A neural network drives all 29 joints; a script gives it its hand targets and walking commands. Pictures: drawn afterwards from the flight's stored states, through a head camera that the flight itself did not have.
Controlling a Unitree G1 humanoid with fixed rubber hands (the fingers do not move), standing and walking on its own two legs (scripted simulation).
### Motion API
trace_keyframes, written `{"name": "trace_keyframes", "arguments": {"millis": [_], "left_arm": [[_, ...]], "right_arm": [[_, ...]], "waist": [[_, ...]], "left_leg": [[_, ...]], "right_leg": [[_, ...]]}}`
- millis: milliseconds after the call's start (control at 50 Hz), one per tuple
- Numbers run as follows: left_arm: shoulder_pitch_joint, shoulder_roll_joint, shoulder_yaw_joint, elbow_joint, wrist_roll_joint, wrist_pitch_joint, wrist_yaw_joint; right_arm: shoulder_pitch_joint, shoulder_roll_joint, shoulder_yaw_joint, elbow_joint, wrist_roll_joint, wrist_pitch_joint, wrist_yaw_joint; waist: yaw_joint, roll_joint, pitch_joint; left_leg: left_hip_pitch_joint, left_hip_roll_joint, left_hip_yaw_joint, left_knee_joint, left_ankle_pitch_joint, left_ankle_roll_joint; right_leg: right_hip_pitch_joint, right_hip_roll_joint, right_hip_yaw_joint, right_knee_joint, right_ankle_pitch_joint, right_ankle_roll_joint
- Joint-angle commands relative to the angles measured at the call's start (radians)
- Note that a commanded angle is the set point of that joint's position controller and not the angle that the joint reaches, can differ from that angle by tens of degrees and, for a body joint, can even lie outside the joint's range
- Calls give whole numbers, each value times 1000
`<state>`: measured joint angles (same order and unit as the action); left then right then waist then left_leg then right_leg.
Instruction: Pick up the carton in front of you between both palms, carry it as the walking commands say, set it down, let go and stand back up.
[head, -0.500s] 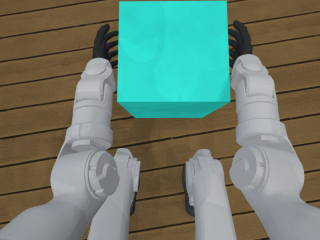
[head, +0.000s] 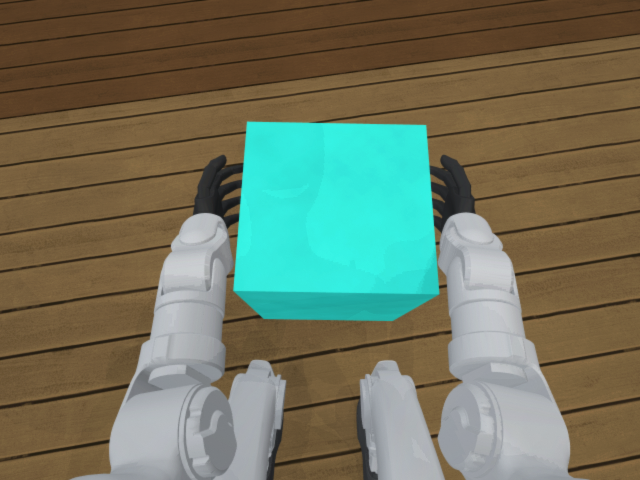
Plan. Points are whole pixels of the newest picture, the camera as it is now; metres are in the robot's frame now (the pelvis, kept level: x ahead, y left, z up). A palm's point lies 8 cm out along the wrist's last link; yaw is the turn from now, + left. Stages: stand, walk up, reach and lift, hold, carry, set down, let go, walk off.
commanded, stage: reach and lift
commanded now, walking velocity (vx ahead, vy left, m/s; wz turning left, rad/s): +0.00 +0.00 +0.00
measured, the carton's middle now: (331, 237) +0.44 -0.01 -0.11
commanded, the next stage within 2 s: hold in 1.84 s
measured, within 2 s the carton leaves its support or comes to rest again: neither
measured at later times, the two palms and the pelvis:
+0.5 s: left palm (147, 197) +0.39 +0.15 +0.12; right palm (518, 202) +0.39 -0.15 +0.12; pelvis +0.05 +0.00 +0.14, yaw +0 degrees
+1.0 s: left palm (50, 172) +0.36 +0.15 +0.22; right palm (610, 185) +0.35 -0.15 +0.22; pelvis +0.06 +0.01 +0.19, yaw -1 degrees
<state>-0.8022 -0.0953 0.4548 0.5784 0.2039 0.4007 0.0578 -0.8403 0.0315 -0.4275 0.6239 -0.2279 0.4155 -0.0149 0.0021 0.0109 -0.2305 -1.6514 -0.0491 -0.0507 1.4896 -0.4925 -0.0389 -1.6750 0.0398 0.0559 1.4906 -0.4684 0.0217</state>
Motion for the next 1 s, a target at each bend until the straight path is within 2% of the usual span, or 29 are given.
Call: {"name": "trace_keyframes", "arguments": {"millis": [0,180,400,560,680,760,860,920,980], "left_arm": [[-626,-1063,-594,60,-162,-15,-270],[-455,-1082,-600,55,-128,-24,-277],[-233,-1085,-662,-1,-123,-18,-279],[-86,-1067,-710,-63,-130,22,-280],[-5,-1058,-758,-137,-144,85,-286],[33,-1050,-762,-176,-146,133,-292],[35,-1008,-689,-149,-112,177,-302],[-15,-1001,-646,-130,-94,180,-308],[-75,-1021,-652,-145,-99,175,-314]], "right_arm": [[-552,1128,563,55,169,-17,241],[-393,1144,571,33,141,-31,242],[-184,1150,644,-39,146,-27,243],[-40,1140,690,-96,146,11,243],[44,1120,726,-183,159,71,245],[70,1100,731,-234,168,121,245],[85,1072,657,-199,137,167,255],[32,1063,613,-173,118,171,265],[-34,1080,626,-187,127,167,274]], "waist": [[-8,-39,-804],[-6,-23,-665],[-5,-15,-501],[0,-17,-347],[-2,-13,-222],[-1,-10,-120],[-3,-7,32],[-2,-3,79],[2,-1,49]], "left_leg": [[453,-130,82,-222,187,15],[659,-117,40,-405,208,26],[974,-89,-7,-640,326,37],[1213,-68,-28,-823,437,39],[1372,-56,-33,-952,483,35],[1459,-48,-33,-1039,474,32],[1469,-38,-25,-1108,341,42],[1457,-33,-21,-1120,255,47],[1464,-30,-20,-1116,242,49]], "right_leg": [[643,121,-71,-224,229,3],[820,110,-36,-402,237,-10],[1093,88,5,-630,346,-25],[1298,70,22,-811,448,-25],[1443,56,21,-941,478,-23],[1526,52,19,-1033,451,-23],[1537,46,11,-1096,326,-28],[1527,44,4,-1102,246,-33],[1540,43,1,-1094,236,-34]]}}
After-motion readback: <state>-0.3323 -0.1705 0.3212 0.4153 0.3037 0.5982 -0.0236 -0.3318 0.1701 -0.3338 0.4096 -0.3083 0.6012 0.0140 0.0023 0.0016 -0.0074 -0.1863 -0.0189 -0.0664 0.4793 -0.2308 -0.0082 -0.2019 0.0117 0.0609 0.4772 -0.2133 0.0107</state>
